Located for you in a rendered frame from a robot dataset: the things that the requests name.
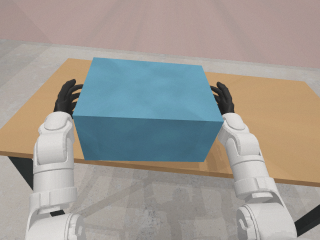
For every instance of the left robot hand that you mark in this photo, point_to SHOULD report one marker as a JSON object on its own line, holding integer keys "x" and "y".
{"x": 64, "y": 102}

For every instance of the table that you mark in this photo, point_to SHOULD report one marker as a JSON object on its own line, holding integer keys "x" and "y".
{"x": 284, "y": 116}

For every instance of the right robot upper arm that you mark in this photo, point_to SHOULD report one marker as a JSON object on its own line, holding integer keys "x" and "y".
{"x": 265, "y": 221}

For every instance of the left robot upper arm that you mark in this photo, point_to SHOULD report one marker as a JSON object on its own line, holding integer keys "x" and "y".
{"x": 68, "y": 226}

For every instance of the left robot forearm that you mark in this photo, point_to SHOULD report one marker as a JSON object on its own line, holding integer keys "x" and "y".
{"x": 53, "y": 165}

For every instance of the right robot hand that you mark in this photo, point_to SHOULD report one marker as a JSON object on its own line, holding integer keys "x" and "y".
{"x": 223, "y": 99}

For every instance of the right robot forearm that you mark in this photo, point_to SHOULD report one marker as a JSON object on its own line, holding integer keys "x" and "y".
{"x": 252, "y": 181}

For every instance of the carton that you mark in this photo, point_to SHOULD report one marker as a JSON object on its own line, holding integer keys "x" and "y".
{"x": 132, "y": 110}

